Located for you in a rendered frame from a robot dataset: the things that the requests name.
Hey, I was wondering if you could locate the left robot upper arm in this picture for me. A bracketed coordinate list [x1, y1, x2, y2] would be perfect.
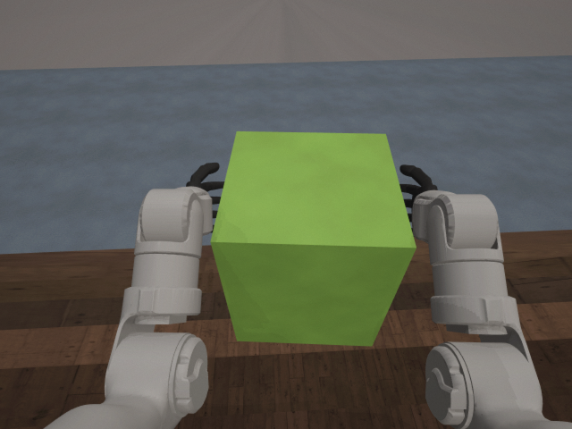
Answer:
[44, 332, 208, 429]

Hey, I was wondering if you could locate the left robot forearm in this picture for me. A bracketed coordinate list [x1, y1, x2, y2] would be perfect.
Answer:
[105, 187, 213, 396]

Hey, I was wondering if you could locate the robot right hand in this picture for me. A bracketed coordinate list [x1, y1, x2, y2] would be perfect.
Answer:
[400, 164, 438, 232]

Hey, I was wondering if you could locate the robot left hand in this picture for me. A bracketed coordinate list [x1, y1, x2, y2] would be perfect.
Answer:
[186, 163, 224, 233]

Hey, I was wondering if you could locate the carton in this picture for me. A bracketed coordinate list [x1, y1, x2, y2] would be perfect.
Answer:
[210, 131, 416, 347]

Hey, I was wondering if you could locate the right robot forearm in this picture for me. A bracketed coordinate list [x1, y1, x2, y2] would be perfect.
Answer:
[412, 190, 543, 411]

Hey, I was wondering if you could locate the right robot upper arm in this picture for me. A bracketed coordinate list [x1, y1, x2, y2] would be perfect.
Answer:
[425, 342, 572, 429]

